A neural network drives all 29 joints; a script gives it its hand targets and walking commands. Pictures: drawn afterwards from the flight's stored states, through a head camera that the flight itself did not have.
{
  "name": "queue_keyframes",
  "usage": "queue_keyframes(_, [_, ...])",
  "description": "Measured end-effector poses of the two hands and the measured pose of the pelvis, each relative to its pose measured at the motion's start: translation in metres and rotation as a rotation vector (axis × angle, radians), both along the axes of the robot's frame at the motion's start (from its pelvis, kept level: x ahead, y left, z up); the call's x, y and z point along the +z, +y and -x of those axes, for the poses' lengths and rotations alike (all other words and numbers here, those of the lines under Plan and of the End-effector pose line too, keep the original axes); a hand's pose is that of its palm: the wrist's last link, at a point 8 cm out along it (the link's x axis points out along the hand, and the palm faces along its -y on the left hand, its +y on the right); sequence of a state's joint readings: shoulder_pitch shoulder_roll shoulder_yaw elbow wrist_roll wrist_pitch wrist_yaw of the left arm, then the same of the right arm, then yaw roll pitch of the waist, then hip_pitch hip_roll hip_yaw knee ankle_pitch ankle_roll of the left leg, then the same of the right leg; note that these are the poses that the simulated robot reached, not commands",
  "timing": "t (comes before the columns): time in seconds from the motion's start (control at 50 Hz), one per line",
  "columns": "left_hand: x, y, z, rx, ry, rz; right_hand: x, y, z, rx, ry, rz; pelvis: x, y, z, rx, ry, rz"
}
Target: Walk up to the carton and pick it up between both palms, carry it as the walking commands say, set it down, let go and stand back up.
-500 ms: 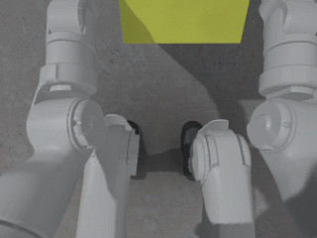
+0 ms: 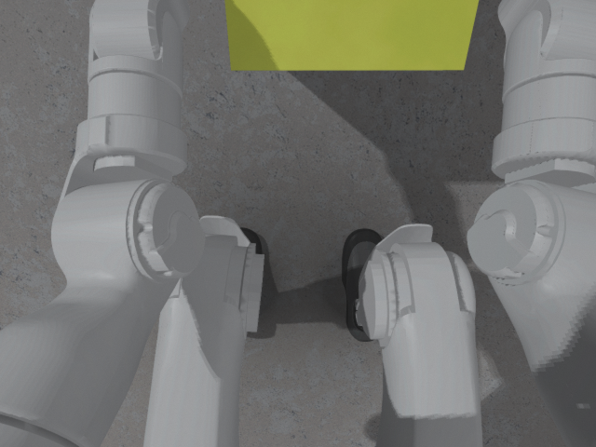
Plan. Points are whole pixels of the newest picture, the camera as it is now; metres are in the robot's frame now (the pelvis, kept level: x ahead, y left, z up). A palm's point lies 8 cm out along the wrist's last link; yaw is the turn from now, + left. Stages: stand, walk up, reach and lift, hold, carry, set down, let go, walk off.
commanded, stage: set down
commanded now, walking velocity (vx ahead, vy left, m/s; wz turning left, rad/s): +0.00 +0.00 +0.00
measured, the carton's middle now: out of the picture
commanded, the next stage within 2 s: none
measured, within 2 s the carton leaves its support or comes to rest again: rests again in 0.82 s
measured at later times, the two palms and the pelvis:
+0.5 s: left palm out of the picture +0.57 +0.14 -0.15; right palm out of the picture +0.58 -0.18 -0.14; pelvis +0.00 +0.00 +0.00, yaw +0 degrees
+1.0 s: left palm out of the picture +0.54 +0.19 -0.17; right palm out of the picture +0.54 -0.18 -0.17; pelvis -0.03 +0.00 -0.01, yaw +0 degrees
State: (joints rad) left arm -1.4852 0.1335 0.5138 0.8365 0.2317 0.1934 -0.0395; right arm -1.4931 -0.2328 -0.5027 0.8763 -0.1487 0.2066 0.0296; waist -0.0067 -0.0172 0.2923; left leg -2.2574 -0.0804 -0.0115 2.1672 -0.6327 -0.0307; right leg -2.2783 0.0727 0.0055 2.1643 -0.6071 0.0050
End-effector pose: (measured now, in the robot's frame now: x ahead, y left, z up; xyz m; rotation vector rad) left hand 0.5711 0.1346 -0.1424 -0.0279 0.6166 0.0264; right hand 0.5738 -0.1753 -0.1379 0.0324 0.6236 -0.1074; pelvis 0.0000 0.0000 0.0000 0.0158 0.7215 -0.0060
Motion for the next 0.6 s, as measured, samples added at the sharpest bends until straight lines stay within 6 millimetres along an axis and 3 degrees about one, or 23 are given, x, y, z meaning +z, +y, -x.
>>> queue_keyframes(0.6, [-0.0034,0.0008,-0.0037,-0.024,-0.021,-0.034,-0.004,-0.0007,-0.0027,0.01,-0.024,0.008,-0.0047,0.0001,-0.0017,-0.002,-0.02,0.002])
